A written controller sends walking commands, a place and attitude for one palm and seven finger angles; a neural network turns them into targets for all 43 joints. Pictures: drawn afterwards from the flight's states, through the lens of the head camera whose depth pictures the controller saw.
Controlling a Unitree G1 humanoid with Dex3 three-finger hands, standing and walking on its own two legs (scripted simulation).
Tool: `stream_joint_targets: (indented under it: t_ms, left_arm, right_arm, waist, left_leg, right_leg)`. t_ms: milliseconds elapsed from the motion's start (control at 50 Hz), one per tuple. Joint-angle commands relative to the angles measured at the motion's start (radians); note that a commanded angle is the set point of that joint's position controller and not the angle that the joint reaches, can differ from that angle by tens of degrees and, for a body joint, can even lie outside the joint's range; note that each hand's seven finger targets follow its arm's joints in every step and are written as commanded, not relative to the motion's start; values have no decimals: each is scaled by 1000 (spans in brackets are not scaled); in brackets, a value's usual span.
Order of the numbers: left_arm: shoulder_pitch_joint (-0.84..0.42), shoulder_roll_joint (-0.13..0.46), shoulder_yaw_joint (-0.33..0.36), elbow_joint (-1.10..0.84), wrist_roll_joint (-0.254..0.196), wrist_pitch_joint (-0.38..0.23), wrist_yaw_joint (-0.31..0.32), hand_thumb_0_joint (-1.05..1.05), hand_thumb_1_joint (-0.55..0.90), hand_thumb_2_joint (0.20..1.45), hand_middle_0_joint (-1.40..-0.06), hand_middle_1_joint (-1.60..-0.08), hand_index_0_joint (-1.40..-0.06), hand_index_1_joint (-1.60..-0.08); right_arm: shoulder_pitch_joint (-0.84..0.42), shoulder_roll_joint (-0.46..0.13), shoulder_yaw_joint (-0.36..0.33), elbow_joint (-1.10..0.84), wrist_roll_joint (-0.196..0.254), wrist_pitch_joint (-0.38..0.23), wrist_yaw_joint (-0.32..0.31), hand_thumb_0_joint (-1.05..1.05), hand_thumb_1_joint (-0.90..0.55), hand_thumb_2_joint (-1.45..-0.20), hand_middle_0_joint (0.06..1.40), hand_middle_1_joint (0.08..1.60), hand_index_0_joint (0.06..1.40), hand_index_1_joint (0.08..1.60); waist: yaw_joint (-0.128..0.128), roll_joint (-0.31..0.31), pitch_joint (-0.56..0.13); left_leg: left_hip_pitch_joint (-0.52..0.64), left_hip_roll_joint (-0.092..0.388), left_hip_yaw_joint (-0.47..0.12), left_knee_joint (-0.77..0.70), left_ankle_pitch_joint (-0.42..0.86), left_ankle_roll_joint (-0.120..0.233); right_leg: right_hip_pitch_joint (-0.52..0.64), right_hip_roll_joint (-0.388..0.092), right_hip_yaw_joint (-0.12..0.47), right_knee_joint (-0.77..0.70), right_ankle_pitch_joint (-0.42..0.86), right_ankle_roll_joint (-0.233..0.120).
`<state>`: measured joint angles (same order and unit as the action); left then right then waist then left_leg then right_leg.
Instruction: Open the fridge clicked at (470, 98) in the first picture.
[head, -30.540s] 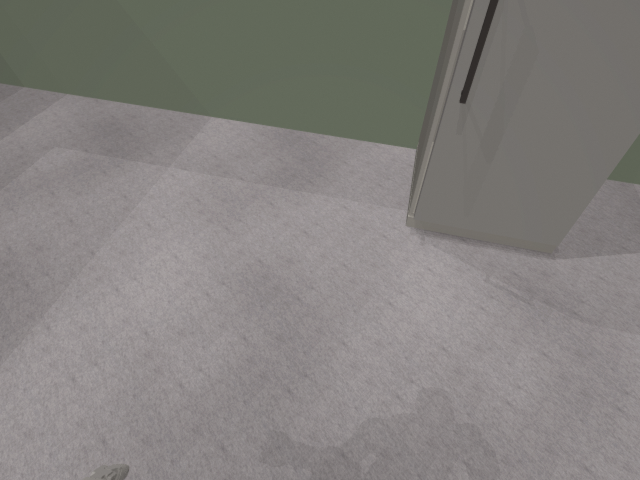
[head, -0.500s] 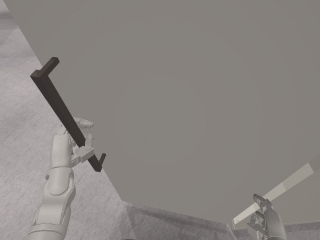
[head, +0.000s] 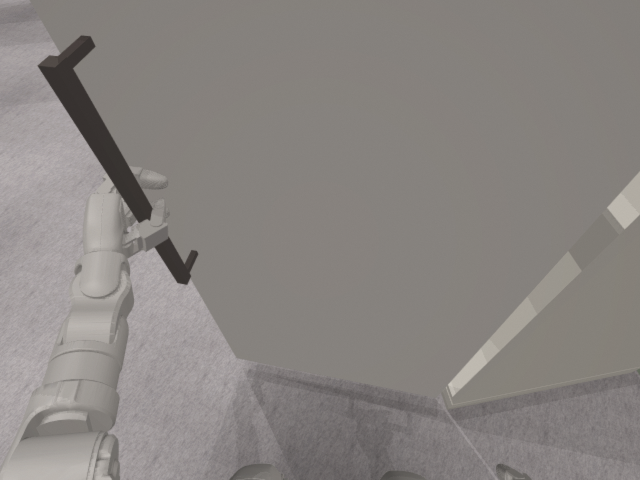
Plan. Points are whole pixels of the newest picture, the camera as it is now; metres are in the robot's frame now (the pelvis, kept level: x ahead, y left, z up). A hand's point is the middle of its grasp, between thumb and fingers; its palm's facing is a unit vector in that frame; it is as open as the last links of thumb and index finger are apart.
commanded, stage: stop walking and hold the door back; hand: left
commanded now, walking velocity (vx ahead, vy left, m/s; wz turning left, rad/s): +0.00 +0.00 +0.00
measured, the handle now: (146, 193) +0.44 +0.24 +0.09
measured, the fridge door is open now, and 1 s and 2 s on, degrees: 68 70 70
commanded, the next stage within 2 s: loosen the grip on the handle in 0.54 s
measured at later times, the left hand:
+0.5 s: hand (152, 240) +0.38 +0.22 +0.08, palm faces +0.23 -0.94 -0.24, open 5.6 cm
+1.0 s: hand (150, 240) +0.38 +0.22 +0.08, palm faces +0.21 -0.94 -0.26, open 11.7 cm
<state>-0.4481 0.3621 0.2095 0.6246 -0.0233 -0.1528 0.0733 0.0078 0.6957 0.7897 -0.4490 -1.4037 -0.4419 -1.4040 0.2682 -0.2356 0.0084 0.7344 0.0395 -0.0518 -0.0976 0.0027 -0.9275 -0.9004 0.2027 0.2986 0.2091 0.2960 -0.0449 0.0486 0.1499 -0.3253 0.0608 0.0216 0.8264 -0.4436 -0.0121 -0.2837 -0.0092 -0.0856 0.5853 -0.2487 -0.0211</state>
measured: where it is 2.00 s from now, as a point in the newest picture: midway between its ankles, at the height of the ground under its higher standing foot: outside the picture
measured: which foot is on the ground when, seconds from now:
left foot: up 0.00-0.16, down 0.18-1.00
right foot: down 0.00-1.00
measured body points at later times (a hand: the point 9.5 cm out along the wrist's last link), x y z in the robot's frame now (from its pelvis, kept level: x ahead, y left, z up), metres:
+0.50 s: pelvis +0.01 +0.01 +0.01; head +0.04 +0.00 +0.46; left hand +0.36 +0.27 +0.10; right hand +0.16 -0.22 -0.09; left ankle +0.07 +0.13 -0.73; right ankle +0.01 -0.11 -0.73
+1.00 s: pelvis -0.02 +0.01 -0.01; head -0.01 +0.02 +0.44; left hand +0.36 +0.27 +0.09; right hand +0.06 -0.28 -0.10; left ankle +0.06 +0.13 -0.72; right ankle +0.01 -0.11 -0.73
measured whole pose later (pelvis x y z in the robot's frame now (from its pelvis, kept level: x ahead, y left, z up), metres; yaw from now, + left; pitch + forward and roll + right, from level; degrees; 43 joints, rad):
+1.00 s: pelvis -0.02 +0.01 -0.01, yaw -3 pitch +3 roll +0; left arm -0.43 0.38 0.23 0.70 0.02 -0.19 0.05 0.01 -0.22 0.36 -0.39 -1.35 -0.40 -1.36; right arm 0.32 -0.29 -0.02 0.69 0.04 -0.11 -0.06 0.01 -0.91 -0.90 0.20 0.30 0.20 0.30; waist -0.04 -0.02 -0.04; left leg -0.52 0.02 0.02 0.67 -0.25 0.01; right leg -0.46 -0.01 -0.03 0.70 -0.31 -0.01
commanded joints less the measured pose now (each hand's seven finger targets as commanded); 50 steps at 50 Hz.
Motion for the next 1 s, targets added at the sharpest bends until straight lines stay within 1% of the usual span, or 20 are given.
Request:
stream_joint_targets:
  t_ms: [0, 40, 120, 140, 180, 200, 220, 240, 300, 360, 400, 600, 620, 640, 660, 680, 700, 760, 860, 980]
  left_arm:
    - [-251, 338, 203, -245, -7, -83, 33, 0, 900, 900, -450, -1400, -450, -1400]
    - [-250, 328, 200, -278, -4, -94, 34, 0, 900, 900, -450, -1400, -450, -1400]
    - [-192, 273, 170, -385, -11, -107, 42, 0, 900, 900, -450, -1400, -450, -1400]
    - [-185, 244, 149, -428, -18, -112, 39, 0, 900, 900, -450, -1400, -450, -1400]
    - [-127, 163, 87, -470, -18, -123, 27, 0, 900, 900, -450, -1400, -450, -1400]
    - [-104, 141, 69, -469, -14, -122, 24, 0, 900, 900, -450, -1400, -450, -1400]
    - [-152, 181, 86, -477, 2, -125, 29, 0, 900, 900, -450, -1400, -450, -1400]
    - [-156, 220, 117, -497, 1, -129, 38, 0, 900, 900, -450, -1400, -450, -1400]
    - [-88, 162, 73, -529, 4, -108, 31, 0, 900, 900, -450, -1400, -450, -1400]
    - [-100, 211, 106, -471, 2, -87, 39, 0, 900, 900, -450, -1400, -450, -1400]
    - [-126, 219, 108, -442, -9, -79, 40, 0, 900, 900, -450, -1400, -450, -1400]
    - [-215, 208, 72, -195, -7, -85, 31, 0, 900, 900, -450, -1400, -450, -1400]
    - [-704, 801, 516, -341, 103, -100, 15, 0, 900, 900, -450, -1400, -450, -1400]
    - [-725, 684, 446, -274, 120, -23, -46, 0, 779, 842, -450, -1400, -450, -1400]
    - [-369, 264, 176, -53, 71, 24, -83, 0, 658, 783, -450, -1400, -450, -1400]
    - [-222, 199, 232, -42, 24, 14, -113, 0, 538, 725, -450, -1400, -450, -1400]
    - [-195, 283, 282, -114, -22, -29, -104, 0, 417, 667, -450, -1400, -450, -1400]
    - [-247, 185, 114, -147, 29, -89, -71, 0, 54, 492, -450, -1400, -450, -1400]
    - [-370, 213, 46, -138, 43, -97, -28, 0, -550, 200, -423, -1367, -423, -1367]
    - [-412, 228, 64, -165, 21, -117, 11, 0, -550, 200, -343, -1267, -343, -1267]
  right_arm:
    - [-91, -127, -42, -140, 0, -67, -5, 0, -900, -900, 200, 300, 200, 300]
    - [-100, -120, -27, -140, -7, -64, -12, 0, -900, -900, 200, 300, 200, 300]
    - [-93, -129, -39, -159, -27, -79, -14, 0, -900, -900, 200, 300, 200, 300]
    - [-98, -140, -51, -168, -24, -79, -16, 0, -900, -900, 200, 300, 200, 300]
    - [-103, -154, -54, -200, -19, -80, -2, 0, -900, -900, 200, 300, 200, 300]
    - [-118, -140, -46, -202, -26, -82, 2, 0, -900, -900, 200, 300, 200, 300]
    - [-113, -134, -41, -195, -36, -87, 2, 0, -900, -900, 200, 300, 200, 300]
    - [-103, -133, -47, -194, -33, -89, 0, 0, -900, -900, 200, 300, 200, 300]
    - [-84, -140, -50, -198, -28, -97, 10, 0, -900, -900, 200, 300, 200, 300]
    - [-85, -126, -36, -197, -23, -98, -3, 0, -900, -900, 200, 300, 200, 300]
    - [-87, -128, -40, -192, -19, -85, -7, 0, -900, -900, 200, 300, 200, 300]
    - [-104, -133, -29, -158, -22, -64, -24, 0, -900, -900, 200, 300, 200, 300]
    - [-49, -181, -122, -201, -35, -65, 11, 0, -900, -900, 200, 300, 200, 300]
    - [-117, -216, -155, -117, -102, -89, 25, 0, -900, -900, 200, 300, 200, 300]
    - [-17, -165, -110, -152, -29, -106, 33, 0, -900, -900, 200, 300, 200, 300]
    - [7, -163, -95, -141, -29, -112, 55, 0, -900, -900, 200, 300, 200, 300]
    - [-24, -185, -94, -152, -31, -105, 58, 0, -900, -900, 200, 300, 200, 300]
    - [-45, -173, -77, -187, -27, -93, 74, 0, -900, -900, 200, 300, 200, 300]
    - [-53, -185, -62, -204, 2, -97, 45, 0, -900, -900, 200, 300, 200, 300]
    - [-33, -182, -55, -176, -10, -129, 22, 0, -900, -900, 200, 300, 200, 300]
  waist:
    - [56, -218, -374]
    - [45, -166, -363]
    - [33, -130, -360]
    - [23, -64, -338]
    - [42, 131, -367]
    - [33, 276, -339]
    - [36, 284, -316]
    - [45, 260, -323]
    - [41, 161, -416]
    - [22, 87, -426]
    - [28, -75, -440]
    - [35, -68, -304]
    - [100, -246, -250]
    - [76, 197, -565]
    - [36, 60, -559]
    - [55, -34, -517]
    - [73, -70, -495]
    - [30, -3, -397]
    - [3, -21, -337]
    - [20, -20, -421]
  left_leg:
    - [-224, 4, -64, 243, -65, -12]
    - [-96, 13, -19, 32, -10, -2]
    - [153, -35, 57, -321, 288, -11]
    - [207, 6, 17, -398, 351, -1]
    - [224, 174, -188, -451, 465, 81]
    - [176, 237, -285, -523, 412, 125]
    - [146, 259, -303, -542, 418, 149]
    - [188, 249, -278, -494, 521, 155]
    - [298, 165, -99, -318, 716, 87]
    - [194, 83, -9, -306, 583, 18]
    - [159, 56, 6, -279, 470, 1]
    - [158, 44, -17, -356, 291, 22]
    - [89, 39, 12, -280, 305, 44]
    - [86, -42, 48, -449, 565, 22]
    - [214, -50, 54, -314, 707, 4]
    - [217, -47, 33, -296, 628, 15]
    - [172, -52, 26, -293, 504, 22]
    - [72, -55, 20, -287, 238, 33]
    - [-24, -62, -2, -300, -72, 41]
    - [-38, -61, -40, -281, -92, 40]
  right_leg:
    - [369, -342, 322, -167, 501, -177]
    - [262, -285, 196, -154, 438, -139]
    - [116, -182, 150, -161, 178, -63]
    - [83, -151, 132, -115, 140, -34]
    - [27, -10, 73, 2, -61, 24]
    - [3, 15, 51, 97, -142, 33]
    - [7, 5, 61, 137, -204, 33]
    - [-2, -2, 71, 103, -189, 28]
    - [91, -9, 63, -129, 32, 26]
    - [182, -82, 120, -125, 403, 15]
    - [192, -115, 178, -118, 446, -2]
    - [25, -89, 173, -229, 28, 13]
    - [17, -102, 239, -292, 226, 25]
    - [223, -53, 83, -28, 581, -64]
    - [57, -9, 15, -30, 431, -17]
    - [-26, 15, 12, -61, 361, 3]
    - [-22, 21, 23, -66, 278, 11]
    - [-151, 17, 33, -59, 22, 11]
    - [-240, 5, 73, -83, -257, 10]
    - [-218, 17, 77, -51, -249, 4]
